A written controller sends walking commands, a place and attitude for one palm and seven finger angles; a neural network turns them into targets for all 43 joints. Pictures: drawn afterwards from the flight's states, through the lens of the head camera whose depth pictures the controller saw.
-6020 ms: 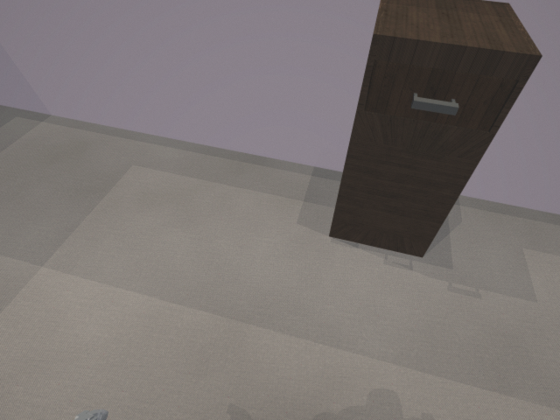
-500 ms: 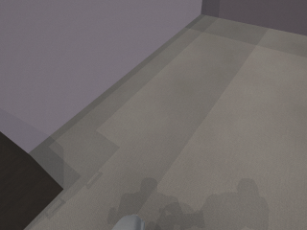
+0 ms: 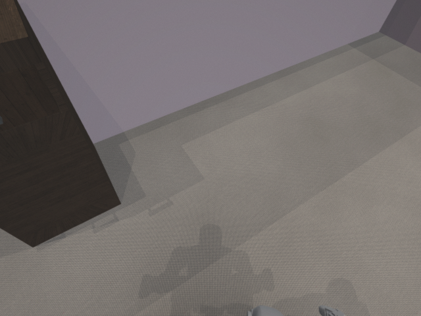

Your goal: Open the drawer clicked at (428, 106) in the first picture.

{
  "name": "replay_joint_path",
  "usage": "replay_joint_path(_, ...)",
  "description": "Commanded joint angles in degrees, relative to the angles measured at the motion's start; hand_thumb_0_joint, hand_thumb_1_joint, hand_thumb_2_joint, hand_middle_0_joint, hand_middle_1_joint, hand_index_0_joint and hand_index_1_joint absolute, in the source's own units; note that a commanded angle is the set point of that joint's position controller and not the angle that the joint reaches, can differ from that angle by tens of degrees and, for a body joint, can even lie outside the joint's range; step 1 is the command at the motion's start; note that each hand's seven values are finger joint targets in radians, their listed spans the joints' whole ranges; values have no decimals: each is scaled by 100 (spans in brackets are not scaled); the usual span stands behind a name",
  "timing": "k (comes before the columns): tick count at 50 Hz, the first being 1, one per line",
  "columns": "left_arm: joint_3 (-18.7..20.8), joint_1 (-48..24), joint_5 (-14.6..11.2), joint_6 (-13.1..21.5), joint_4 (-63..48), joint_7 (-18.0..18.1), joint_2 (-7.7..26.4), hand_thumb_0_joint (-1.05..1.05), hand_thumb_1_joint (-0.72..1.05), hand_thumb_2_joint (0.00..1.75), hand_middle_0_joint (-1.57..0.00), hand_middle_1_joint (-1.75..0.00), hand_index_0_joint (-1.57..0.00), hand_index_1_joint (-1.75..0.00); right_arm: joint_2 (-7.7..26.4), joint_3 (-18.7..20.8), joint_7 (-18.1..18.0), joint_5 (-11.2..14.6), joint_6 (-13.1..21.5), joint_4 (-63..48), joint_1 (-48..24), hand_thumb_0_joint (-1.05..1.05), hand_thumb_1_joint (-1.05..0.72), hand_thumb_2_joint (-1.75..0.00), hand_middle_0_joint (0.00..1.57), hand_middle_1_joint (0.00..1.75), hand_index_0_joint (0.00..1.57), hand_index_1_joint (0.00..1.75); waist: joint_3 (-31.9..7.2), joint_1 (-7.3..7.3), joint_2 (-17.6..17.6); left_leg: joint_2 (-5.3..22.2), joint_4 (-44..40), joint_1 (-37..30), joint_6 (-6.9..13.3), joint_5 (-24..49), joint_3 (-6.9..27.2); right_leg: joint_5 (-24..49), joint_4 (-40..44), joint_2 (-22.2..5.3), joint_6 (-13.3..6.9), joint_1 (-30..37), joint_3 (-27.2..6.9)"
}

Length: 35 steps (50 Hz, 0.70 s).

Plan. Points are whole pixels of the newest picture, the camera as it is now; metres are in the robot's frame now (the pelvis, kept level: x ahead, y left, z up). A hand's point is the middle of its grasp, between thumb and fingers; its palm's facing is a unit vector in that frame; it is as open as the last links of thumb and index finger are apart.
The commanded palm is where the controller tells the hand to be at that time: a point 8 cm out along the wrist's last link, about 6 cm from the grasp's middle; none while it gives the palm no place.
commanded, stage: turn to face it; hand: left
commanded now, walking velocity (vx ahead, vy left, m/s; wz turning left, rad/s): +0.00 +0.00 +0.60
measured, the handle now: out of the picture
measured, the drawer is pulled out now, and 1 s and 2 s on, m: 0.00 0.00 0.00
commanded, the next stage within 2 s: take the last steps up to it in 1.00 s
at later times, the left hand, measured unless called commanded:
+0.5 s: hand out of the picture +0.01 +0.18 -0.15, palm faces +0.34 -0.91 -0.26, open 7.4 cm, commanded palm none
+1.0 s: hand out of the picture -0.03 +0.18 -0.15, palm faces +0.52 -0.80 -0.28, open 7.4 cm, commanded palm none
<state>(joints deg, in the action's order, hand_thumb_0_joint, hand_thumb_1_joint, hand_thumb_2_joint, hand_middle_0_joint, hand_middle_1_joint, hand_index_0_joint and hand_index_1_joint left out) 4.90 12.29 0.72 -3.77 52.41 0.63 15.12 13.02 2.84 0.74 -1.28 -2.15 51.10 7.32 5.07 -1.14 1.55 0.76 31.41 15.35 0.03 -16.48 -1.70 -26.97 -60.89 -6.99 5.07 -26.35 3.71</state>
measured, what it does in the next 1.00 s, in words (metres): steps on the spot, turning left: right foot, then left foot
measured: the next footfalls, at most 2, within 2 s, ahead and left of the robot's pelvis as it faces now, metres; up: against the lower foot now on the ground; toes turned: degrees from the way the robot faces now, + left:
right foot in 0.18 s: +0.06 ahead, -0.14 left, +0.00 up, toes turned +2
left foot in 0.58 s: +0.00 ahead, +0.11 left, +0.00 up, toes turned +29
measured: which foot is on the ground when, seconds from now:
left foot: down 0.00-0.18, up 0.20-0.56, down 0.58-1.00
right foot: up 0.00-0.16, down 0.18-0.58, up 0.60-0.98, down 1.00-1.00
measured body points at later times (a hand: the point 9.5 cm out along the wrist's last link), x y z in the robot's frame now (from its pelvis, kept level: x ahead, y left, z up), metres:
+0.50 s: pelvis +0.00 -0.04 +0.00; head +0.04 -0.04 +0.45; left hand +0.00 +0.22 -0.13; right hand +0.16 -0.26 -0.14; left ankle -0.04 +0.09 -0.69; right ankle +0.02 -0.15 -0.73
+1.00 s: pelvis +0.00 -0.04 +0.00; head +0.03 -0.05 +0.45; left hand -0.06 +0.22 -0.13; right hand +0.18 -0.21 -0.16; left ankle -0.04 +0.09 -0.73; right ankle +0.05 -0.13 -0.74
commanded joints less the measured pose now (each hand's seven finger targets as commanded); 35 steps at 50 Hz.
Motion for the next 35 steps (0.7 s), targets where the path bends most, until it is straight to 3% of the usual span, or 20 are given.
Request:
replay_joint_path(1,39,-173,-2,197,-618,-20,323,0,90,90,-20,-30,-20,-30,1245,367,-66,-26,101,-357,33,0,-90,-90,20,30,20,30,-664,231,-1104,1160,-1067,-383,877,2157,1323,117,748,207,31,57,-92)
replay_joint_path(4,9,-177,-24,267,-694,2,313,0,90,90,-20,-30,-20,-30,1277,407,-55,-30,68,-360,62,0,-90,-90,20,30,20,30,-758,238,-1283,1102,-784,-415,854,2651,1611,146,1689,431,4,479,-20)
replay_joint_path(6,15,182,-42,329,-632,16,344,0,90,90,-20,-30,-20,-30,1264,432,-53,-7,50,-414,-63,0,-90,-90,20,30,20,30,-935,38,-1149,946,-392,-141,696,2673,1668,870,2721,559,-22,1231,44)
replay_joint_path(7,61,465,-27,384,-583,37,474,0,90,90,-20,-30,-20,-30,1154,433,-41,26,44,-475,-120,0,-90,-90,20,30,20,30,-981,-118,-838,693,-9,295,455,2101,1550,1479,3541,408,-56,1901,-35)
replay_joint_path(8,142,678,61,451,-562,89,948,0,90,90,-20,-30,-20,-30,788,382,-6,78,54,-552,27,0,-90,-90,20,30,20,30,-1108,-196,435,68,1035,1292,37,527,942,1855,4244,-789,-371,2765,-1166)
replay_joint_path(9,219,587,102,448,-638,118,1448,0,90,90,-20,-30,-20,-30,550,334,15,61,46,-724,30,0,-90,-90,20,30,20,30,-966,-191,1657,-456,2379,1962,-283,-1803,347,2756,4452,-2197,-1072,2612,-2413)
replay_joint_path(10,207,471,58,453,-643,146,1236,0,90,90,-20,-30,-20,-30,828,398,0,-1,-18,-637,-72,0,-90,-90,20,30,20,30,-837,-221,1605,-110,3278,1797,-184,-1785,738,2516,4488,-2173,-1315,1943,-2223)
replay_joint_path(12,66,-179,53,423,-753,134,822,0,90,90,-20,-30,-20,-30,753,402,66,-14,-84,-421,-13,0,-90,-90,20,30,20,30,-304,106,883,45,4092,1851,-255,-980,585,2125,4383,-1533,-1195,1427,-1329)
replay_joint_path(13,9,-417,64,430,-803,134,705,0,90,90,-20,-30,-20,-30,696,379,104,-21,-104,-312,183,0,-90,-90,20,30,20,30,-301,247,804,102,4134,1790,-312,-678,465,2198,4286,-1316,-1098,1408,-781)
replay_joint_path(15,-8,-376,88,439,-802,151,641,0,90,90,-20,-30,-20,-30,583,333,145,-4,-119,-250,233,0,-90,-90,20,30,20,30,-347,221,870,120,3696,1621,-394,-582,222,2524,4225,-1176,-1009,1521,-299)
replay_joint_path(23,87,312,101,380,-440,129,972,0,90,90,-20,-30,-20,-30,430,188,138,54,-62,-377,-273,0,-90,-90,20,30,20,30,-591,-158,1001,150,1592,1050,-366,-879,-387,3702,3805,-1524,-1193,2180,190)
replay_joint_path(25,128,273,109,355,-391,122,1007,0,90,90,-20,-30,-20,-30,423,171,116,61,-6,-367,-94,0,-90,-90,20,30,20,30,-703,-95,1041,119,883,680,-291,-784,-501,3859,3485,-1560,-1099,2200,314)
replay_joint_path(27,147,230,48,316,-353,87,974,0,90,90,-20,-30,-20,-30,570,200,93,35,49,-271,290,0,-90,-90,20,30,20,30,-837,136,783,86,-224,-165,-194,196,-576,3531,2843,-1375,-746,1822,645)
replay_joint_path(28,134,258,1,286,-417,60,816,0,90,90,-20,-30,-20,-30,928,289,86,20,109,-206,631,0,-90,-90,20,30,20,30,-1083,342,-94,512,-793,-1152,22,1218,37,2737,1921,-1108,-442,1018,802)
replay_joint_path(29,27,153,-29,272,-654,11,389,0,90,90,-20,-30,-20,-30,1581,437,56,-4,140,-202,993,0,-90,-90,20,30,20,30,-1136,522,-2013,2029,-973,-1927,719,3381,2040,-476,618,-276,9,-573,896)
replay_joint_path(30,-56,-249,33,231,-822,48,341,0,90,90,-20,-30,-20,-30,1709,451,-9,21,107,-49,1353,0,-90,-90,20,30,20,30,-1152,696,-1675,2475,-1023,-1676,1227,4088,2259,-1256,-166,-113,-25,-762,279)
replay_joint_path(31,-34,-323,25,195,-735,94,275,0,90,90,-20,-30,-20,-30,1579,415,-94,18,140,20,1279,0,-90,-90,20,30,20,30,-1257,618,-1810,2249,-959,-1665,1204,3990,2076,-985,-524,-134,-36,-891,-96)
replay_joint_path(32,-6,-436,3,203,-642,80,350,0,90,90,-20,-30,-20,-30,1362,358,-137,6,132,-63,967,0,-90,-90,20,30,20,30,-925,552,-1677,1950,-992,-1204,1142,3551,1777,-572,-716,-125,-43,-839,-209)
replay_joint_path(34,11,-134,10,217,-394,8,373,0,90,90,-20,-30,-20,-30,1034,229,-146,2,170,-216,350,0,-90,-90,20,30,20,30,-788,223,-1178,1458,-1039,-811,901,3164,1131,113,-607,-95,-30,-502,-202)
replay_joint_path(35,5,-50,6,202,-329,1,343,0,90,90,-20,-30,-20,-30,997,216,-148,-2,186,-235,294,0,-90,-90,20,30,20,30,-752,196,-1056,1381,-1100,-701,891,3077,1046,188,-452,-57,-20,-336,-179)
